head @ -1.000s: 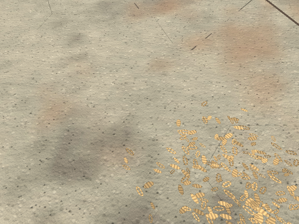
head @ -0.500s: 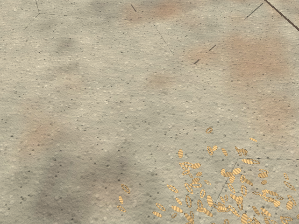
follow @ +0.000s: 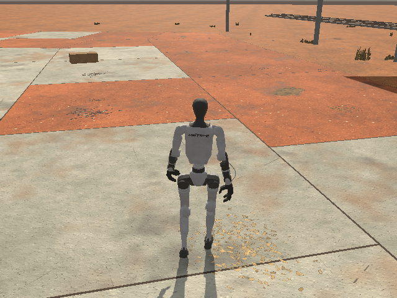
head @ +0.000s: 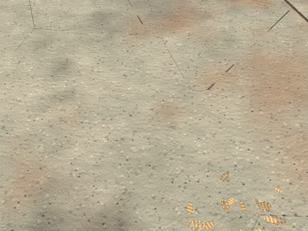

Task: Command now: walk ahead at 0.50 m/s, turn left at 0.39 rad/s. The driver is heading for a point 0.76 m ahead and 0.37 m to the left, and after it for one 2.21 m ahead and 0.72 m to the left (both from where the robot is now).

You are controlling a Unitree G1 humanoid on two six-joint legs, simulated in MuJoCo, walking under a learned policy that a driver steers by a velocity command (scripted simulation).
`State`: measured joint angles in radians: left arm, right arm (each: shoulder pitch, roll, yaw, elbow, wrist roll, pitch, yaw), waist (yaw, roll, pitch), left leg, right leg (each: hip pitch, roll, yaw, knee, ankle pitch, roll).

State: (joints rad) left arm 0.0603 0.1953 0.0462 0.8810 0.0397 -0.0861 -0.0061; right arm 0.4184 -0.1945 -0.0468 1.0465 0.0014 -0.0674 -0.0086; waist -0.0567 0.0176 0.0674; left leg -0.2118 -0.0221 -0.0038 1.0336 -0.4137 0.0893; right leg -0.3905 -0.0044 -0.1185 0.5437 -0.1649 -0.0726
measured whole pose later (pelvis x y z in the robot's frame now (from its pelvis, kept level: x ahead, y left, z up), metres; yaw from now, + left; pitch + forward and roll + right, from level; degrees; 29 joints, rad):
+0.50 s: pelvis +0.26 +0.05 -0.01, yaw +17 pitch +1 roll +0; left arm 0.38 0.21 0.06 0.98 0.02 -0.06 0.01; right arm 0.06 -0.23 -0.07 0.82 -0.04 -0.03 0.04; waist 0.02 -0.01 0.07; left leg -0.44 -0.07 0.13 0.63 -0.21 0.17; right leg -0.12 -0.10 -0.21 0.99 -0.46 0.01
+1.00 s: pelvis +0.54 +0.13 -0.01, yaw +35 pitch +2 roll +1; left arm -0.01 0.25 0.02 0.69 0.03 -0.06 -0.02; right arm 0.48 -0.28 -0.08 0.89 -0.01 -0.05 -0.01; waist -0.11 -0.02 0.04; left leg 0.04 -0.14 -0.22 0.45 -0.46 0.11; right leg -0.49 0.00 0.01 0.51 -0.09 -0.02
